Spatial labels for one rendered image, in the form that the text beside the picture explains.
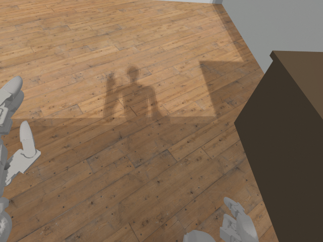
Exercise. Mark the robot left hand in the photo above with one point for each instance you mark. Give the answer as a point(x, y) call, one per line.
point(11, 98)

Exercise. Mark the robot right thigh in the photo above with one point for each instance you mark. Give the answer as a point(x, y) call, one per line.
point(198, 236)

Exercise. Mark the counter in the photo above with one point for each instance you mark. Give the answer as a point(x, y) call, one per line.
point(281, 131)

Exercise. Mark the robot right hand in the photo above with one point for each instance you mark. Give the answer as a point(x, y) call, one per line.
point(240, 230)

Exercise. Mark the robot left forearm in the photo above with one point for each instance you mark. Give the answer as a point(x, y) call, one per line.
point(5, 220)

